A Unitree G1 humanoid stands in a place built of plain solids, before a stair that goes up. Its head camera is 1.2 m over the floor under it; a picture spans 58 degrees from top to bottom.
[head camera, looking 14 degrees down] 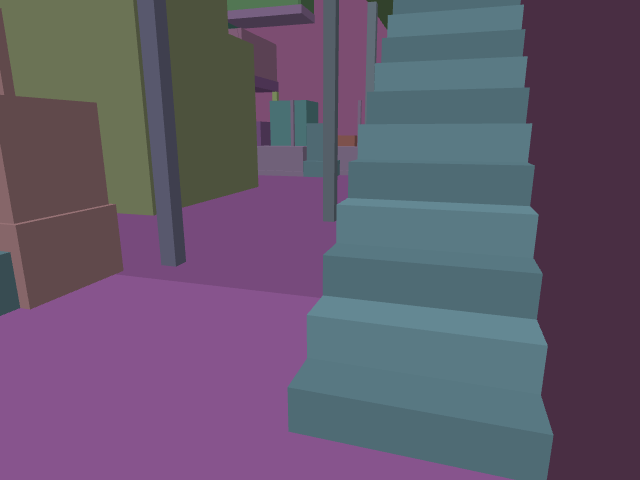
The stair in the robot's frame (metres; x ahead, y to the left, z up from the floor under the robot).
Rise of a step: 0.21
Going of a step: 0.25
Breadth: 0.97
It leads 17 degrees to the right of straight ahead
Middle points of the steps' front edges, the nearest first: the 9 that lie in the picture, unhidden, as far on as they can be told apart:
1.40 -0.33 0.21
1.63 -0.40 0.42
1.87 -0.47 0.62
2.11 -0.55 0.83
2.34 -0.62 1.04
2.58 -0.69 1.25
2.81 -0.77 1.45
3.05 -0.84 1.66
3.28 -0.91 1.87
